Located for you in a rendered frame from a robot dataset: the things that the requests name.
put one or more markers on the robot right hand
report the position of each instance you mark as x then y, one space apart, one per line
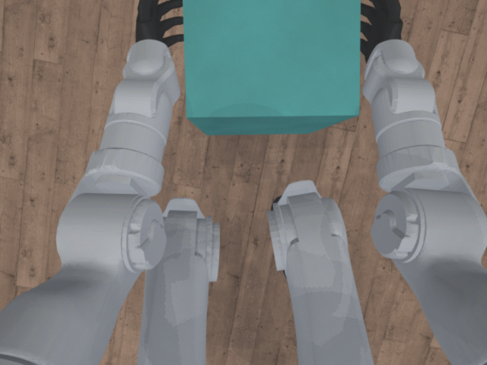
386 24

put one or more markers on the robot right upper arm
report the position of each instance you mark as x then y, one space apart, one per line
436 239

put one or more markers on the robot left upper arm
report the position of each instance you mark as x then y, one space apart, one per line
105 242

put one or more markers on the robot right shin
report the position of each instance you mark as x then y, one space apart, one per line
333 214

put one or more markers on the right robot forearm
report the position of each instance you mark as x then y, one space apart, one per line
407 126

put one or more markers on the robot left hand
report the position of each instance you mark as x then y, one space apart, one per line
149 26

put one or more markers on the carton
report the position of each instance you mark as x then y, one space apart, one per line
268 67

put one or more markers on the left robot forearm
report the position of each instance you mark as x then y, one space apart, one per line
131 151

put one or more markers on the right robot thigh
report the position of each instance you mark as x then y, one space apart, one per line
328 320

